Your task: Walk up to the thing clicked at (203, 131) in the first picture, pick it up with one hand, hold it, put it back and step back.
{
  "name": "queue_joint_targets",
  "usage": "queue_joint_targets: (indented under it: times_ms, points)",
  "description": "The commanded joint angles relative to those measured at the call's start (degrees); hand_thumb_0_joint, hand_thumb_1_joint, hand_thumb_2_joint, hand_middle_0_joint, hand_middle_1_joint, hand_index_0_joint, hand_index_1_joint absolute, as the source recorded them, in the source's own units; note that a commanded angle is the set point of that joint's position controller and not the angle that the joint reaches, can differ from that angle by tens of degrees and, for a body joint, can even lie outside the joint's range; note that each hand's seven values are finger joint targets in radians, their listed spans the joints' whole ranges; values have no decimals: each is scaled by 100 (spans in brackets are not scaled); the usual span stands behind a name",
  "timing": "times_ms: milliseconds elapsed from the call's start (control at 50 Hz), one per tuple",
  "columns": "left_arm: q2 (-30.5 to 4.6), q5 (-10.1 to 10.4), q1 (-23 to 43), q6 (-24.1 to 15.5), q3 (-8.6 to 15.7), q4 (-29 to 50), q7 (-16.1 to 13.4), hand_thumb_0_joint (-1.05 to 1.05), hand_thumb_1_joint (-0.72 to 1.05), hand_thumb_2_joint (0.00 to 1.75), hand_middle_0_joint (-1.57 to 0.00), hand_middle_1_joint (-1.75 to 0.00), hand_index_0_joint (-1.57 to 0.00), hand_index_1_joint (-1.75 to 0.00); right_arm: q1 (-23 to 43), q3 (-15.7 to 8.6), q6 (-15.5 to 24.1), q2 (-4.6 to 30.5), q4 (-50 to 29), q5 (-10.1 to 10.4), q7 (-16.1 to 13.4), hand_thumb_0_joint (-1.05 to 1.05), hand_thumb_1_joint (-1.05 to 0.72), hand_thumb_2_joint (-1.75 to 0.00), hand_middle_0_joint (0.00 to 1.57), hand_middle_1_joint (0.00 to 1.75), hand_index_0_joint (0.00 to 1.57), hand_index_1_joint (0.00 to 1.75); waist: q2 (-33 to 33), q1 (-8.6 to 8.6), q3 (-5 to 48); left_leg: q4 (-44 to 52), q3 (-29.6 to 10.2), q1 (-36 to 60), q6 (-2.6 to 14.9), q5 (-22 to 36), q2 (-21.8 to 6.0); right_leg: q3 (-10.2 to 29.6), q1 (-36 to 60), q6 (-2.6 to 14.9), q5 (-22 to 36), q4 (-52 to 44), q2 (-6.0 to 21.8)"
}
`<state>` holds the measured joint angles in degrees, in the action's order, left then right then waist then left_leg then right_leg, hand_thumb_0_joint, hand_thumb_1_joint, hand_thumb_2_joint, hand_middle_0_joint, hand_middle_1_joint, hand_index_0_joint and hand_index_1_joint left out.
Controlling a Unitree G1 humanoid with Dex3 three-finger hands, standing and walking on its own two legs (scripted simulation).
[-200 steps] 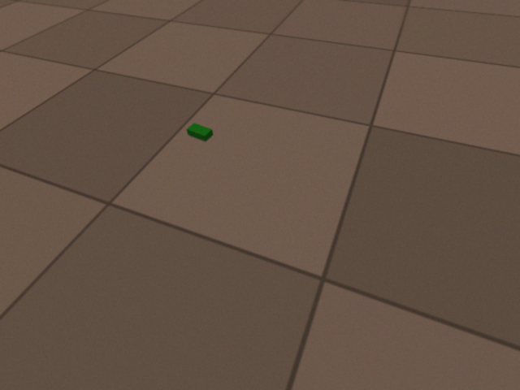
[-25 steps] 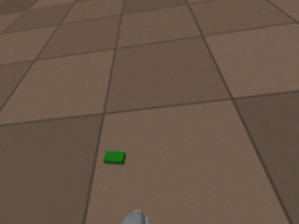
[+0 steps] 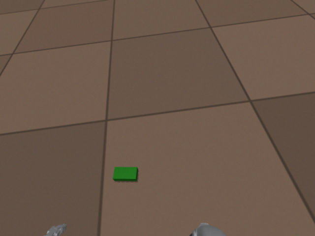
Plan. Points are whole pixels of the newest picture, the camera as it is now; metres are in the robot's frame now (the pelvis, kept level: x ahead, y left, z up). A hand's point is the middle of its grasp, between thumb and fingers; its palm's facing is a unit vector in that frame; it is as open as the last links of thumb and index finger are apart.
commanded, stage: walk up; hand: left
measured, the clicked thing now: (125, 173) +0.54 +0.30 -0.72
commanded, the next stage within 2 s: stand in 1.78 s
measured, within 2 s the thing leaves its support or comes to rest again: neither
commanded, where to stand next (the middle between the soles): +0.07 +0.00 m, yaw -2 degrees
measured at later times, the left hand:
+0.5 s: hand out of the picture +0.14 +0.34 -0.15, palm faces -0.06 -0.92 -0.38, open 7.4 cm
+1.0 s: hand (78, 218) +0.19 +0.27 -0.12, palm faces -0.08 -0.94 -0.33, open 7.4 cm
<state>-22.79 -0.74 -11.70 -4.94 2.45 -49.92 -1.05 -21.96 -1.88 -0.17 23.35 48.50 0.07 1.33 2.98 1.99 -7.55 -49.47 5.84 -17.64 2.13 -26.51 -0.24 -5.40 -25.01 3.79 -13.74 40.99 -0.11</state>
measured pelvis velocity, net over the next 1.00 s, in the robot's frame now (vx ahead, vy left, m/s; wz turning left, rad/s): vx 0.06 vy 0.03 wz -0.06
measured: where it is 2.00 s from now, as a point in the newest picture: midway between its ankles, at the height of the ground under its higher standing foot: outside the picture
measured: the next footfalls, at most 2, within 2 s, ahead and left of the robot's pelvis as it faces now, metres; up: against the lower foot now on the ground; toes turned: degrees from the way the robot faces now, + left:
left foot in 0.22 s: +0.14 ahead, +0.18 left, +0.00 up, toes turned +2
right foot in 0.52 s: +0.09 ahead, -0.11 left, +0.00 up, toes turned -5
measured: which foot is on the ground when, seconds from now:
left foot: down 0.00-0.00, up 0.02-0.20, down 0.22-1.00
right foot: down 0.00-0.24, up 0.26-0.50, down 0.52-1.00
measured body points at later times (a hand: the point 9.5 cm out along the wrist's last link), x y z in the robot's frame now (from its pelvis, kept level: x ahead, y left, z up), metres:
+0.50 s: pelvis +0.05 +0.05 +0.00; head +0.09 +0.07 +0.45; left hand +0.14 +0.39 -0.12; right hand +0.13 -0.28 -0.09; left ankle +0.10 +0.18 -0.71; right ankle +0.05 -0.10 -0.70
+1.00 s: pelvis +0.06 +0.03 +0.03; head +0.08 +0.02 +0.48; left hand +0.20 +0.32 -0.10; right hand +0.11 -0.29 -0.11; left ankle +0.10 +0.18 -0.71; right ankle +0.05 -0.10 -0.71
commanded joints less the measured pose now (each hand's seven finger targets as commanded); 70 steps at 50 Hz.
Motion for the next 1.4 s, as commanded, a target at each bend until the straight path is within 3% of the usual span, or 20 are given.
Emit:
queue_joint_targets:
  times_ms: [0,40,120,160,180,200,220,240,300,420,480,500,520,540,560,620,720,880,1000,1380]
  points:
    - [-1915,133,-1018,2,551,319,-123,0,90,90,-20,-30,-20,-30,334,-467,173,1516,-626,-40,-229,0,-90,-90,20,30,20,30,-587,-643,1308,-2230,-941,-2098,-183,-1125,-205,4119,2428,1927,-439,-1907,2703]
    - [-1724,57,-351,28,452,467,-100,0,90,90,-20,-30,-20,-30,211,-437,170,1402,-400,-31,-167,0,-90,-90,20,30,20,30,-522,-328,561,-1517,-938,-1844,-70,-598,-469,2835,1258,1331,-1317,-1910,1990]
    - [-1422,-83,62,131,314,416,2,0,90,90,-20,-30,-20,-30,-101,-318,296,973,69,-1,-108,0,-90,-90,20,30,20,30,-1355,-135,664,555,-253,-146,-170,538,-192,1217,151,835,598,-1145,1070]
    - [-1241,14,314,277,251,386,58,0,90,90,-20,-30,-20,-30,-238,-347,389,993,304,-42,-205,0,-90,-90,20,30,20,30,-983,85,843,1503,-14,742,-206,1633,41,830,-275,496,400,-269,806]
    - [-989,42,328,368,177,403,80,0,90,90,-20,-30,-20,-30,-155,-391,430,1175,300,-110,-277,0,-90,-90,20,30,20,30,-534,115,701,1915,-538,862,-152,1661,-260,720,-716,255,23,262,608]
    - [-743,81,211,445,117,427,82,0,90,90,-20,-30,-20,-30,-63,-476,489,1659,212,-201,-341,0,-90,-90,20,30,20,30,445,59,644,2583,-2384,579,211,1203,-1406,729,-997,-49,-516,1105,89]
    - [-1073,73,65,547,219,317,18,0,90,90,-20,-30,-20,-30,404,-532,481,2112,3,-89,-367,0,-90,-90,20,30,20,30,648,1,621,3072,-3726,-177,1107,889,-2586,976,-633,-221,-1875,1634,57]
    - [-1389,43,171,588,305,134,2,0,90,90,-20,-30,-20,-30,751,-544,461,2080,-1,-93,-377,0,-90,-90,20,30,20,30,192,-60,350,3097,-3769,-670,1315,438,-2551,1223,-348,-216,-1924,2015,258]
    - [-1272,61,-17,604,342,-85,75,0,90,90,-20,-30,-20,-30,910,-473,497,1849,54,-99,-444,0,-90,-90,20,30,20,30,420,-219,538,2483,-2493,230,880,1450,-1887,1193,-794,-190,-1483,1866,302]
    - [-1078,17,99,565,334,-221,166,0,90,90,-20,-30,-20,-30,971,-417,444,1742,91,-141,-414,0,-90,-90,20,30,20,30,825,-113,937,1935,-1655,361,817,2770,-1596,522,46,-251,-1405,725,273]
    - [-981,4,-186,493,312,-478,137,0,90,90,-20,-30,-20,-30,1264,-307,366,1607,94,-65,-371,0,-90,-90,20,30,20,30,712,-363,1094,1395,-1169,-39,512,2810,-1282,267,1134,-191,-290,-852,102]
    - [-1217,-49,-250,441,373,-531,103,0,90,90,-20,-30,-20,-30,1320,-216,350,1397,77,-13,-351,0,-90,-90,20,30,20,30,335,-446,1121,1137,-1074,-410,282,2543,-1178,652,1576,-109,291,-1002,330]
    - [-1635,-93,16,389,410,-397,93,0,90,90,-20,-30,-20,-30,1231,-147,354,1108,52,52,-340,0,-90,-90,20,30,20,30,-589,-262,1217,742,-720,-594,-62,1920,-679,1859,1470,210,724,-1162,1053]
    - [-1743,-12,439,423,381,-339,117,0,90,90,-20,-30,-20,-30,1347,-168,331,1109,186,83,-383,0,-90,-90,20,30,20,30,-902,-153,1090,811,-470,-18,-128,823,-275,2206,643,619,683,-1207,1426]
    - [-1543,19,669,436,315,-268,141,0,90,90,-20,-30,-20,-30,1205,-188,338,1158,367,57,-373,0,-90,-90,20,30,20,30,-701,2,961,1188,-535,461,-129,908,-313,1893,352,507,732,-1060,1291]
    - [-1283,40,607,475,200,-425,149,0,90,90,-20,-30,-20,-30,1420,-211,394,1436,578,-6,-311,0,-90,-90,20,30,20,30,-305,-158,1002,1840,-1080,343,170,1471,-927,992,595,-45,506,-619,630]
    - [-1302,41,781,452,192,-580,154,0,90,90,-20,-30,-20,-30,1600,-103,353,1271,837,27,-289,0,-90,-90,20,30,20,30,-632,-133,885,1837,-608,364,-32,1432,-623,1281,736,84,292,-1268,835]
    - [-1128,46,1099,471,157,-792,156,0,90,90,-20,-30,-20,-30,1747,-34,319,1135,1239,-18,-248,0,-90,-90,20,30,20,30,-684,-151,841,2293,-538,652,-103,1712,-651,1142,873,-54,-35,-1779,782]
    - [-1039,77,1200,493,165,-882,164,0,90,90,-20,-30,-20,-30,1813,-4,355,1124,1370,-36,-264,0,-90,-90,20,30,20,30,-473,-193,1100,2534,-533,833,-150,2458,-767,979,1360,-136,792,-1767,741]
    - [-960,50,1214,531,133,-1085,199,0,90,90,-20,-30,-20,-30,1923,-23,328,1067,1389,-36,-258,0,-90,-90,20,30,20,30,-347,-158,1122,3025,-519,1189,-193,2595,-873,854,1647,-262,1040,-2209,724]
